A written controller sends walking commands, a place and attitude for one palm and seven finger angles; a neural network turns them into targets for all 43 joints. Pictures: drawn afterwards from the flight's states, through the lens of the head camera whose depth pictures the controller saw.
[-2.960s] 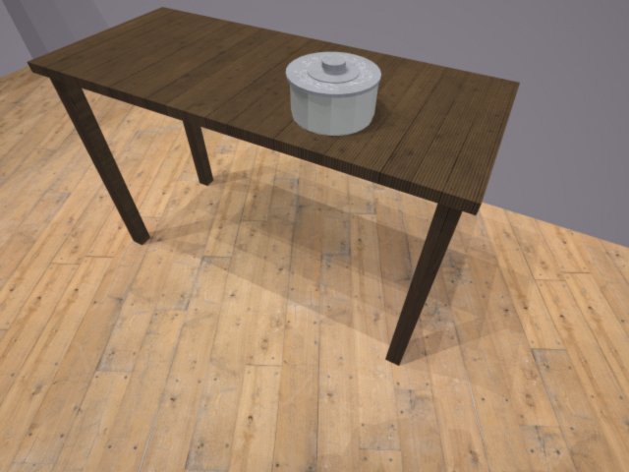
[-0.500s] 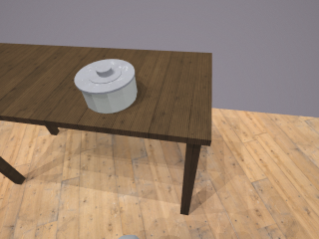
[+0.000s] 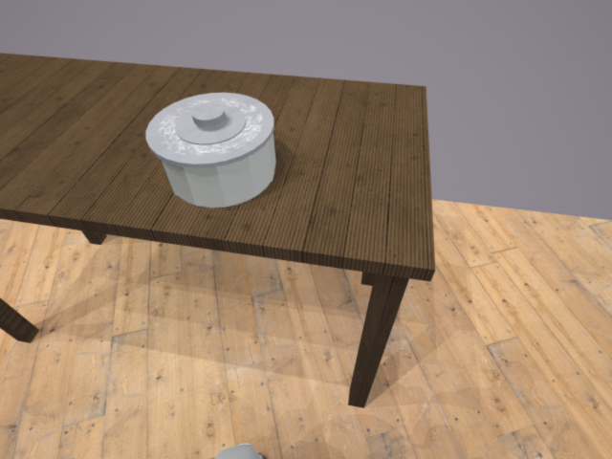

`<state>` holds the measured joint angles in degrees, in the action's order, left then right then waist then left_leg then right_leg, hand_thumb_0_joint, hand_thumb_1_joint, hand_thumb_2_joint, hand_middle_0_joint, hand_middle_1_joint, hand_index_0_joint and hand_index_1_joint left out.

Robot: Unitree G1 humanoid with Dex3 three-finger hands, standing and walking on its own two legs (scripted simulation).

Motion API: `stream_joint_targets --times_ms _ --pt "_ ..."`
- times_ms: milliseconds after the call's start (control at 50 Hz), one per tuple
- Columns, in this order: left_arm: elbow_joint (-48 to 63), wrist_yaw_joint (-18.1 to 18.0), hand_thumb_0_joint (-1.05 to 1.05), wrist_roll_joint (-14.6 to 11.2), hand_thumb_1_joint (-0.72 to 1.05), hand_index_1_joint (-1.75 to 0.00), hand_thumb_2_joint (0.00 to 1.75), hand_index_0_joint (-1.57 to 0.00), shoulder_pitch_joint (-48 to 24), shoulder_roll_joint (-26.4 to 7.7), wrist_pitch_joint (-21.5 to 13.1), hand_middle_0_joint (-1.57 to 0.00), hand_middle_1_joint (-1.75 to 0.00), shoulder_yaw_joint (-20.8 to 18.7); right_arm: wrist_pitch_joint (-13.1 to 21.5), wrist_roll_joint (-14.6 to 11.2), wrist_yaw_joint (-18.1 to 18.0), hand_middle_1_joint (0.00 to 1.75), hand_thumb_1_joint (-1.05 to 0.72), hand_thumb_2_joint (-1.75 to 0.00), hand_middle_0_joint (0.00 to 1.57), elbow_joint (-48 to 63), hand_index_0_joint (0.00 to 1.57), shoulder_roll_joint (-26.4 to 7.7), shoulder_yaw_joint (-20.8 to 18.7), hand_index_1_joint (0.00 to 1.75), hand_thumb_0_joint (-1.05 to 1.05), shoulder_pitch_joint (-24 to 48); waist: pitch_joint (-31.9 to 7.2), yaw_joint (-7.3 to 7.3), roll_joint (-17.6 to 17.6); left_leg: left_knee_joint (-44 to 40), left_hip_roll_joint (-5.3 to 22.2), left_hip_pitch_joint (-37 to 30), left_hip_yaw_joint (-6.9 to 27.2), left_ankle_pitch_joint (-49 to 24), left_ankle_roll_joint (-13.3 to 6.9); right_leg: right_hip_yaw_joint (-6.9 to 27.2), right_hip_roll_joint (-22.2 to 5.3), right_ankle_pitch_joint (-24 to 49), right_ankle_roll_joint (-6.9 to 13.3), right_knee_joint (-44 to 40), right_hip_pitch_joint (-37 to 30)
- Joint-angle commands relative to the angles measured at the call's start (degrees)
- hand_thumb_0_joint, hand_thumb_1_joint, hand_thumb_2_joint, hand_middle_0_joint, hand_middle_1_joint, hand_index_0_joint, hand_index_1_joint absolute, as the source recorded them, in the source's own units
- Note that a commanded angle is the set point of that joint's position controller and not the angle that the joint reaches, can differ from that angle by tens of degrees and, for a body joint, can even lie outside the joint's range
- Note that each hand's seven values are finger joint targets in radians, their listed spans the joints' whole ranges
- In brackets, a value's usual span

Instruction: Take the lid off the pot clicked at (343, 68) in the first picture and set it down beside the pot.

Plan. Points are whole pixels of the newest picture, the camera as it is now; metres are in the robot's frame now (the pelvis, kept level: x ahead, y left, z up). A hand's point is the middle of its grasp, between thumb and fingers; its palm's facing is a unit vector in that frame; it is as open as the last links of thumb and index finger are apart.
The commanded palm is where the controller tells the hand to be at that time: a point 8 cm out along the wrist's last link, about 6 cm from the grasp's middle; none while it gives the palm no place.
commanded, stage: come to a stop and stand still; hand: left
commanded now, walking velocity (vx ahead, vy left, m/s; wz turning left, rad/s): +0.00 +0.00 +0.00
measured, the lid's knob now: (208, 114) +0.58 +0.21 +0.15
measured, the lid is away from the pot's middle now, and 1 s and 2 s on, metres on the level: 0.00 0.00 0.00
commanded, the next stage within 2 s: look again from close up in 0.42 s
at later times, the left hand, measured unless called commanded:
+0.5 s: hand out of the picture +0.03 +0.17 -0.15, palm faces +0.03 -0.98 -0.19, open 7.4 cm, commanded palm none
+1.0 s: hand out of the picture +0.00 +0.19 -0.16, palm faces +0.03 -0.99 -0.16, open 7.4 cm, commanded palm none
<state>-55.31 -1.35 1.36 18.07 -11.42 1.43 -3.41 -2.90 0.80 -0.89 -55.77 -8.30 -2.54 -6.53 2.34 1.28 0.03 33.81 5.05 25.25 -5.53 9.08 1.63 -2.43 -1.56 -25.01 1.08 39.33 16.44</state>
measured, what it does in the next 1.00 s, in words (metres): steps on the spot: left foot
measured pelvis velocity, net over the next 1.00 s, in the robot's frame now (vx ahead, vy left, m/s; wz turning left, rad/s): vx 0.01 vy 0.02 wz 0.00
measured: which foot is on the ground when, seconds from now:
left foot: down 0.00-0.00, up 0.02-0.24, down 0.26-1.00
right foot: down 0.00-1.00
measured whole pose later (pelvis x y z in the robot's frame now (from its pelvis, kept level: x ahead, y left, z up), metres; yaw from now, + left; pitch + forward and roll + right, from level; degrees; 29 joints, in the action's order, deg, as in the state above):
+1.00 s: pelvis +0.01 +0.02 +0.02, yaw +0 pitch +0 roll -1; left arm -61.3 -2.4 0.6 18.9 -9.7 -0.4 0.6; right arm 1.4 -0.1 -1.7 -63.7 -8.5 0.7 -15.1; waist 0.2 0.5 -2.4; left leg 26.6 -2.0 9.9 -5.6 16.8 -4.2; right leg -2.6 -0.6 -15.3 -0.1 26.6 11.0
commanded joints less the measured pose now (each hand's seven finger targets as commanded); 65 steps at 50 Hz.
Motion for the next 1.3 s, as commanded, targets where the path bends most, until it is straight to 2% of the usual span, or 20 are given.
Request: stream_joint_targets --times_ms 0,20,40,80,120,180,200,220,240,260,280,320,380,420,500,640,680,860,1040,1280 --pt "5.12 -2.39 0.0 0.9 0.9 -0.3 0.9 -0.2 1.27 -5.75 -1.64 -0.2 -0.3 1.1 1.22 0.63 1.12 0.3 -0.9 -0.9 0.2 5.67 0.2 -5.61 -2.06 0.3 0.0 -3.15 -0.99 -3.06 -10.17 23.33 -3.07 4.06 3.92 9.16 -1.04 14.45 -9.5 21.83 2.57 -22.12 -0.24" --pt "5.96 -2.44 0.0 0.19 0.9 -0.3 0.9 -0.2 0.16 -6.96 -2.43 -0.2 -0.3 0.18 0.87 0.63 1.21 0.3 -0.9 -0.9 0.2 5.97 0.2 -4.88 -1.67 0.3 0.0 -5.74 -6.77 -2.83 -10.27 24.79 -3.75 2.98 3.75 8.67 -1.29 13.69 -9.65 25.67 5.62 -19.78 -5.64" --pt "7.08 -2.73 0.0 0.2 0.9 -0.3 0.9 -0.2 -1.45 -6.21 -2.99 -0.2 -0.3 0.02 1.05 0.27 1.14 0.3 -0.9 -0.9 0.2 7.5 0.2 -5.32 -1.73 0.3 0.0 -4.79 -3.97 -3.14 -13.64 27.51 -3.22 4.69 4.36 10.25 -1.63 12.5 -11.42 24.74 7.64 -19.76 -3.44" --pt "8.15 -2.78 0.0 0.4 0.9 -0.3 0.9 -0.2 -2.05 -6.69 -2.92 -0.2 -0.3 -0.09 1.13 -0.08 1.04 0.3 -0.9 -0.9 0.2 8.44 0.2 -5.45 -1.78 0.3 0.0 -4.71 -0.91 -2.93 -9.42 24.58 -3.44 3.3 4.16 12.75 -1.79 12.17 -12.18 19.35 9.69 -20.15 -0.89" --pt "8.5 -2.45 0.0 0.63 0.9 -0.3 0.9 -0.2 -1.68 -8.2 -2.4 -0.2 -0.3 -0.58 1.0 -0.25 1.19 0.3 -0.9 -0.9 0.2 8.76 0.2 -5.01 -1.62 0.3 0.0 -4.71 1.92 -1.91 -7.05 17.08 -3.89 -1.48 2.51 15.15 -1.85 12.46 -12.41 6.11 9.76 -22.03 3.73" --pt "8.65 -2.46 0.0 0.3 0.9 -0.3 0.9 -0.2 -1.0 -7.97 -1.83 -0.2 -0.3 -0.34 1.73 -0.04 0.99 0.3 -0.9 -0.9 0.2 6.53 0.2 -4.44 -0.88 0.3 0.0 -9.47 2.3 -2.5 -8.79 1.55 -4.77 -8.8 1.33 11.67 -2.75 12.03 -9.23 -2.97 6.66 -20.77 6.72" --pt "8.41 -2.42 0.0 0.02 0.9 -0.3 0.9 -0.2 -1.07 -7.01 -1.77 -0.2 -0.3 0.12 2.27 0.05 0.87 0.3 -0.9 -0.9 0.2 5.18 0.2 -4.46 -0.26 0.3 0.0 -11.77 2.39 -3.08 -6.24 -5.03 -4.19 -12.42 2.36 9.62 -3.25 10.63 -7.4 -4.04 4.8 -18.28 8.58" --pt "8.51 -2.21 0.0 -0.1 0.9 -0.3 0.9 -0.2 -0.54 -5.93 -1.69 -0.2 -0.3 0.62 2.81 0.33 0.79 0.3 -0.9 -0.9 0.2 4.52 0.2 -5.24 -0.13 0.3 0.0 -12.9 1.92 -2.6 -1.77 -9.57 -1.99 -14.26 5.78 10.34 -4.12 8.09 -4.72 -3.09 2.81 -14.2 9.39" --pt "8.53 -1.94 0.0 -0.63 0.9 -0.3 0.9 -0.2 0.58 -3.61 -1.7 -0.2 -0.3 1.06 3.12 0.67 0.48 0.3 -0.9 -0.9 0.2 4.54 0.2 -7.92 -0.2 0.3 0.0 -11.96 2.22 -1.62 5.38 -12.86 3.58 -10.38 13.32 12.45 -6.59 5.49 -1.37 -0.78 0.87 -11.74 8.36" --pt "8.67 -1.75 0.0 -0.74 0.9 -0.3 0.9 -0.2 1.74 -3.01 -2.25 -0.2 -0.3 1.23 3.32 0.79 0.16 0.3 -0.9 -0.9 0.2 4.93 0.2 -9.1 -0.02 0.3 0.0 -11.43 0.81 -0.47 5.43 -14.27 6.15 -5.24 15.49 11.02 -8.11 3.45 -0.01 5.94 -0.25 -11.63 2.14" --pt "7.18 -1.73 0.0 -0.42 0.9 -0.3 0.9 -0.2 0.26 -4.18 -2.16 -0.2 -0.3 1.36 3.79 0.42 0.17 0.3 -0.9 -0.9 0.2 3.75 0.2 -7.62 0.44 0.3 0.0 -9.66 -0.22 -0.2 9.19 -15.52 4.51 -3.43 16.31 9.82 -7.33 2.36 -0.54 8.26 0.22 -11.38 -2.09" --pt "5.48 -1.28 0.0 -0.5 0.9 -0.3 0.9 -0.2 0.85 -4.91 -2.16 -0.2 -0.3 1.51 3.98 0.26 -0.03 0.3 -0.9 -0.9 0.2 2.89 0.2 -6.94 1.01 0.3 0.0 -8.74 -0.33 0.6 7.12 -15.34 2.96 -2.9 13.0 12.13 -5.77 3.46 -1.36 9.24 1.02 -13.73 -5.29" --pt "4.26 -1.07 0.0 -0.62 0.9 -0.3 0.9 -0.2 0.78 -6.02 -2.46 -0.2 -0.3 1.64 3.66 0.31 -0.08 0.3 -0.9 -0.9 0.2 1.49 0.2 -6.78 1.22 0.3 0.0 -10.52 2.1 -0.38 -0.12 -12.17 -0.14 -2.35 9.0 15.29 -4.2 8.47 -3.89 2.9 2.24 -19.26 -3.56" --pt "3.96 -0.97 0.0 -0.61 0.9 -0.3 0.9 -0.2 0.09 -6.45 -2.45 -0.2 -0.3 1.61 3.54 0.41 -0.05 0.3 -0.9 -0.9 0.2 0.27 0.2 -6.13 1.35 0.3 0.0 -12.13 2.25 -1.24 -1.54 -11.49 -0.65 -5.28 7.65 14.51 -3.92 9.6 -4.85 -1.15 2.79 -21.18 -0.35" --pt "3.17 -0.99 0.0 -0.63 0.9 -0.3 0.9 -0.2 0.29 -6.1 -2.8 -0.2 -0.3 1.86 3.82 0.22 -0.03 0.3 -0.9 -0.9 0.2 -1.16 0.2 -5.95 1.6 0.3 0.0 -13.2 1.49 -1.72 -2.2 -10.61 -0.87 -6.39 7.24 12.43 -3.85 9.76 -5.04 0.28 2.61 -21.5 0.16" --pt "0.29 -1.07 0.0 -0.71 0.9 -0.3 0.9 -0.2 2.29 -4.43 -3.06 -0.2 -0.3 2.52 4.86 -0.28 -0.56 0.3 -0.9 -0.9 0.2 -3.14 0.2 -5.86 1.88 0.3 0.0 -12.37 -0.18 -1.14 1.99 -13.13 1.17 -9.36 9.08 6.57 -4.63 6.11 -3.67 12.31 1.78 -17.69 -2.46" --pt "-0.77 -1.13 0.0 -0.71 0.9 -0.3 0.9 -0.2 3.02 -4.23 -3.18 -0.2 -0.3 2.78 4.94 -0.5 -0.69 0.3 -0.9 -0.9 0.2 -3.65 0.2 -5.81 2.08 0.3 0.0 -12.08 -0.15 -0.99 0.5 -12.67 1.18 -9.66 8.75 4.51 -4.65 6.01 -3.8 14.7 1.59 -17.5 -3.52" --pt "-3.38 -1.26 0.0 -0.63 0.9 -0.3 0.9 -0.2 3.67 -3.3 -2.8 -0.2 -0.3 3.21 5.21 -0.66 -1.12 0.3 -0.9 -0.9 0.2 -5.52 0.2 -6.13 2.23 0.3 0.0 -10.97 1.15 -0.99 0.1 -13.95 1.7 -12.39 8.94 0.76 -5.1 5.15 -3.72 16.71 1.04 -16.66 -3.25" --pt "-4.27 -1.43 0.0 -0.75 0.9 -0.3 0.9 -0.2 3.02 -3.38 -2.56 -0.2 -0.3 3.11 5.61 -0.67 -1.6 0.3 -0.9 -0.9 0.2 -6.25 0.2 -6.64 2.26 0.3 0.0 -10.91 -0.62 -0.88 0.61 -12.88 2.04 -16.74 8.89 -11.65 -5.27 3.96 -3.93 20.48 0.66 -15.19 -4.64" --pt "-4.11 -1.42 0.0 -0.82 0.9 -0.3 0.9 -0.2 1.31 -3.66 -1.96 -0.2 -0.3 2.87 5.44 -0.57 -1.96 0.3 -0.9 -0.9 0.2 -6.58 0.2 -6.93 2.38 0.3 0.0 -11.65 0.18 -0.84 0.98 -13.48 2.18 -18.3 9.29 -16.24 -5.19 3.29 -3.7 19.29 0.4 -14.55 -4.95"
